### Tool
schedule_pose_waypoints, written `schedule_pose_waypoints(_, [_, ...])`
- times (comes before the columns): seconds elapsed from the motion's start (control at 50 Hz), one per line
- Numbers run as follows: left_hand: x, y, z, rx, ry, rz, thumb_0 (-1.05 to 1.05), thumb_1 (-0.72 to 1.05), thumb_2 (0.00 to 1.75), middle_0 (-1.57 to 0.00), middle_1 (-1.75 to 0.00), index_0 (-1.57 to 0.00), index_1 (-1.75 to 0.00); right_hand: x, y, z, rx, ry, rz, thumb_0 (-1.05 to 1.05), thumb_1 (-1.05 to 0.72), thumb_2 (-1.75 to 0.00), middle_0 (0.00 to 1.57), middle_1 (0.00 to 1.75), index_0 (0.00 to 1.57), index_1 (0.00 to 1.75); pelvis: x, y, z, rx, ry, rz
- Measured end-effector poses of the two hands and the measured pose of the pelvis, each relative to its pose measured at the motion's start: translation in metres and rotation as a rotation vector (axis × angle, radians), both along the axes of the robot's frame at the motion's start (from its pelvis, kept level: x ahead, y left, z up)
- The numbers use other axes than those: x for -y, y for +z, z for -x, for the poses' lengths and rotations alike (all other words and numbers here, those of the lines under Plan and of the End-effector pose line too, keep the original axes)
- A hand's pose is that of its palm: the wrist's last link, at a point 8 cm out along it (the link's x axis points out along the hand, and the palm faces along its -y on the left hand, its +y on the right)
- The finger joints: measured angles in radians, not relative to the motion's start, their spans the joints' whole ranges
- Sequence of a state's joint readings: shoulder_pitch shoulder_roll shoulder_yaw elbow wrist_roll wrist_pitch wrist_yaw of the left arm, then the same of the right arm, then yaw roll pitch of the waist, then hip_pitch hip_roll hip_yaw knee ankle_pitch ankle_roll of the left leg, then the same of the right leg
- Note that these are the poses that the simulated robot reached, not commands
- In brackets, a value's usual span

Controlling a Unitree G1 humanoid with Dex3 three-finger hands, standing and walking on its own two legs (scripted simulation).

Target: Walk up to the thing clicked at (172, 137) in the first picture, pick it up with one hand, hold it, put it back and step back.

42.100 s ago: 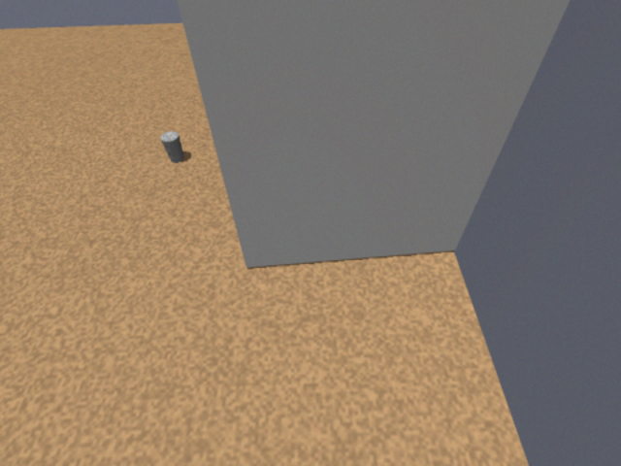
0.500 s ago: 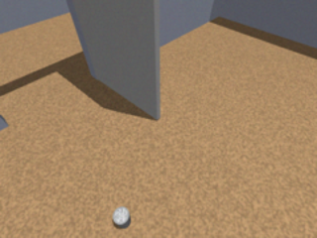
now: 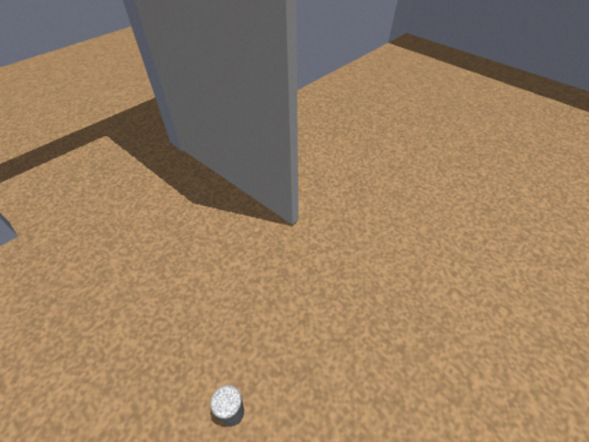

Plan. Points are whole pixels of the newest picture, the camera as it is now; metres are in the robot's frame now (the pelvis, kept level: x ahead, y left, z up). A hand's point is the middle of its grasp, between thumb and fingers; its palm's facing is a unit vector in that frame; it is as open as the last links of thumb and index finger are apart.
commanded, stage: stand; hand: left
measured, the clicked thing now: (229, 407) +0.34 +0.23 -0.71
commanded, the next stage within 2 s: walk up in 0.20 s
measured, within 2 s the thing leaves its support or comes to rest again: neither
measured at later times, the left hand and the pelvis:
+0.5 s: hand out of the picture +0.05 +0.26 -0.16, palm faces -0.01 -0.93 -0.38, open 7.3 cm; pelvis -0.04 -0.02 -0.01, yaw +1 degrees
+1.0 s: hand out of the picture -0.01 +0.25 -0.17, palm faces -0.01 -0.94 -0.34, open 7.3 cm; pelvis -0.08 +0.00 -0.01, yaw +0 degrees
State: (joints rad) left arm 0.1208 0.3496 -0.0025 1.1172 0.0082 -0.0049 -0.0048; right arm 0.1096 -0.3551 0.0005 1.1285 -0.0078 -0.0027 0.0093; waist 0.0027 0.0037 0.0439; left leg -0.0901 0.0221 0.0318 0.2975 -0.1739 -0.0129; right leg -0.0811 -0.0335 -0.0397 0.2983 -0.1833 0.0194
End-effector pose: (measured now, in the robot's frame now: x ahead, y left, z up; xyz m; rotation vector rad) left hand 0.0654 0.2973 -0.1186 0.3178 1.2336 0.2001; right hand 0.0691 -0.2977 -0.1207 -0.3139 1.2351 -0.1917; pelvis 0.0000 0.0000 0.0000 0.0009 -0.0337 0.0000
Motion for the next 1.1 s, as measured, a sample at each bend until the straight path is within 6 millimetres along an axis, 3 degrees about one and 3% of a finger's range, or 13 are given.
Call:
schedule_pose_waypoints(0.24, [-0.001,-0.002,0.003,-0.011,0.012,0.005,0.01,0.91,0.90,-0.21,-0.30,-0.21,-0.30,0.001,-0.001,0.004,-0.007,-0.013,0.001,0.01,-0.90,-0.90,0.20,0.30,0.20,0.30,0.000,-0.001,0.002,-0.004,0.000,-0.001])
schedule_pose_waypoints(0.4, [-0.006,-0.003,0.007,0.001,0.018,-0.027,0.01,0.91,0.90,-0.20,-0.30,-0.21,-0.30,0.018,-0.002,0.011,0.009,-0.025,0.030,0.01,-0.90,-0.90,0.20,0.30,0.20,0.30,0.008,-0.008,0.025,-0.005,0.008,-0.009])
schedule_pose_waypoints(0.56, [0.002,-0.006,0.029,0.007,0.008,-0.033,0.01,0.91,0.90,-0.20,-0.30,-0.21,-0.30,0.039,-0.007,0.024,0.019,-0.014,0.054,0.01,-0.90,-0.90,0.20,0.30,0.20,0.30,0.015,-0.016,0.049,0.005,0.013,-0.014])
schedule_pose_waypoints(0.72, [-0.005,-0.024,0.038,0.055,-0.001,0.013,0.01,0.91,0.90,-0.21,-0.30,-0.21,-0.30,0.020,-0.006,0.068,-0.042,0.022,0.085,0.01,-0.90,-0.90,0.20,0.30,0.20,0.30,-0.001,-0.023,0.068,-0.007,0.043,0.000])
schedule_pose_waypoints(0.82, [-0.004,-0.026,0.053,0.033,0.038,0.057,0.01,0.91,0.90,-0.20,-0.30,-0.21,-0.30,-0.001,0.002,0.089,-0.075,0.038,0.063,0.01,-0.90,-0.90,0.20,0.30,0.20,0.30,-0.004,-0.014,0.072,0.007,0.046,-0.003])
schedule_pose_waypoints(1.0, [0.001,-0.019,0.083,-0.032,0.028,0.006,0.01,0.91,0.90,-0.20,-0.30,-0.21,-0.30,0.001,-0.005,0.068,0.052,0.023,0.016,0.01,-0.90,-0.90,0.21,0.30,0.20,0.30,0.005,-0.014,0.080,0.026,0.005,0.011])
schedule_pose_waypoints(1.1, [0.007,-0.005,0.086,-0.005,0.034,-0.002,0.01,0.91,0.90,-0.20,-0.30,-0.21,-0.30,0.005,-0.005,0.058,0.086,0.030,-0.006,0.01,-0.90,-0.90,0.20,0.30,0.20,0.30,0.009,-0.009,0.080,0.023,0.012,-0.003])
